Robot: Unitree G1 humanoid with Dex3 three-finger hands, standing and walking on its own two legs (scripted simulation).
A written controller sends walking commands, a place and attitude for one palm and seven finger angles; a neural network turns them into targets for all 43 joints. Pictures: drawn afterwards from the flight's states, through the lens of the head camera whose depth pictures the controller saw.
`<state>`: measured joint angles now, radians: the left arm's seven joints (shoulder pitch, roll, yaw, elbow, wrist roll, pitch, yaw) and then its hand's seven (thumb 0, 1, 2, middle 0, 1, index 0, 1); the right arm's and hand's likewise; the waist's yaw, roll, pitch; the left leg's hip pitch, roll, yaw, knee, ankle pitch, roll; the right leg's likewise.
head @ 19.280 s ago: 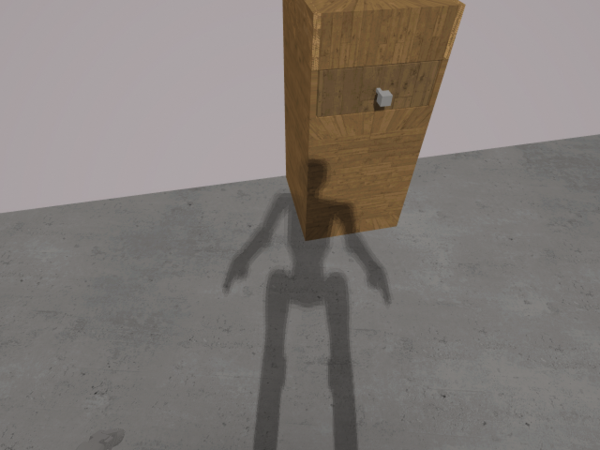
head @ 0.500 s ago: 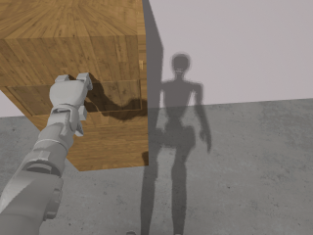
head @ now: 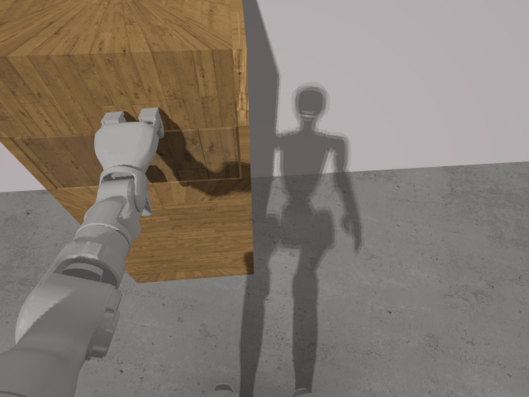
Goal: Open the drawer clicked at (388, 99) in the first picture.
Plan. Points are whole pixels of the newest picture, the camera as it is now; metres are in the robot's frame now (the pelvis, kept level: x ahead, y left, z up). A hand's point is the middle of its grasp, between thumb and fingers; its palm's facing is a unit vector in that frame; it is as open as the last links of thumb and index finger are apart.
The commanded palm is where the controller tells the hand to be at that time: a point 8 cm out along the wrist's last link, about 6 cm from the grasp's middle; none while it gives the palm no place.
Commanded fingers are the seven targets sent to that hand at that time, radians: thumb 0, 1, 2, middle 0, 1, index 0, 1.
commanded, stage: move the hooked fingers above the handle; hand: left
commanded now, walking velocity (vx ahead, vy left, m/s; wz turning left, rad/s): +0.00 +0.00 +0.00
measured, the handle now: (137, 176) +0.52 +0.22 -0.03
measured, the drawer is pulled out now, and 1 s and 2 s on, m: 0.00 0.00 0.00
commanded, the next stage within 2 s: lower the fingers behind the handle in 0.48 s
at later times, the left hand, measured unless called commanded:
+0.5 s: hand (141, 163) +0.49 +0.19 +0.04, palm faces +0.18 -0.04 -0.98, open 13.6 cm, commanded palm +0.46 +0.23 +0.09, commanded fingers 0.00 -0.50 0.30 -0.30 -1.20 -0.30 -1.20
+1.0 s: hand (113, 198) +0.45 +0.24 -0.01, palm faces -0.03 -0.06 -1.00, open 13.9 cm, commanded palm +0.45 +0.24 +0.06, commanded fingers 0.00 -0.50 0.30 -0.30 -1.20 -0.30 -1.20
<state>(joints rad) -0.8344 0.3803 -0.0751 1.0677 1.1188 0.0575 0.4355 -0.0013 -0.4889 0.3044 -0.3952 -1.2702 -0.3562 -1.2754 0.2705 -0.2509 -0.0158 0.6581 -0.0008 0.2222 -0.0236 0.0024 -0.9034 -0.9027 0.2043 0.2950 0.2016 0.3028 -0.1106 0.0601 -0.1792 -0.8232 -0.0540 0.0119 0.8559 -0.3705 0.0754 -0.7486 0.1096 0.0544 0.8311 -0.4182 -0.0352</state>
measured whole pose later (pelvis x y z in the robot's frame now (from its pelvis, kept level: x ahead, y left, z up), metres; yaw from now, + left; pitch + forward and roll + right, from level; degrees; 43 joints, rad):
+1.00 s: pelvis +0.00 +0.00 -0.02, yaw +2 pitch +23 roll -3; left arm -0.71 0.54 -0.05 0.93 1.08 -0.24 0.33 0.00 -0.49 0.30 -0.33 -1.20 -0.29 -1.21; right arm 0.38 -0.29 -0.08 0.72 -0.02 0.15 -0.05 0.00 -0.90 -0.90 0.21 0.30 0.20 0.30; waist -0.08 0.05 -0.18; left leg -0.97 -0.06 -0.04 0.99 -0.41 0.07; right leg -0.87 0.11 -0.01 0.93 -0.47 -0.04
